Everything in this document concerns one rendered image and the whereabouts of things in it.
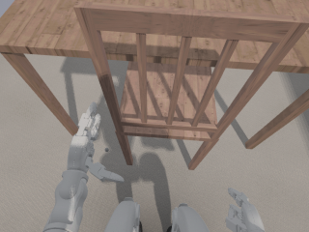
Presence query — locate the left robot forearm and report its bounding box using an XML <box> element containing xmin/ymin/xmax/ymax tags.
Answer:
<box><xmin>42</xmin><ymin>169</ymin><xmax>89</xmax><ymax>232</ymax></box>

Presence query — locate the left robot shin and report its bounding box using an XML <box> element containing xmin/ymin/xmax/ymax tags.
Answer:
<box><xmin>124</xmin><ymin>197</ymin><xmax>139</xmax><ymax>232</ymax></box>

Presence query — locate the right robot thigh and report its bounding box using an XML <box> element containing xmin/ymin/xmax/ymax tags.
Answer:
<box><xmin>172</xmin><ymin>206</ymin><xmax>210</xmax><ymax>232</ymax></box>

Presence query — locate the right robot hand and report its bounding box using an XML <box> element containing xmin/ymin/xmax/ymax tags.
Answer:
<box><xmin>225</xmin><ymin>188</ymin><xmax>266</xmax><ymax>232</ymax></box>

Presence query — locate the table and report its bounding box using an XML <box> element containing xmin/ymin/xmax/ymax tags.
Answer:
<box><xmin>0</xmin><ymin>0</ymin><xmax>309</xmax><ymax>150</ymax></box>

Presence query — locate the chair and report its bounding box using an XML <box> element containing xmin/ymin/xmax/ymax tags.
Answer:
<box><xmin>73</xmin><ymin>1</ymin><xmax>309</xmax><ymax>170</ymax></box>

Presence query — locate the left robot hand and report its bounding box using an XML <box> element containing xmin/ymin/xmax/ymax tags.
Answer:
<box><xmin>67</xmin><ymin>101</ymin><xmax>125</xmax><ymax>184</ymax></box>

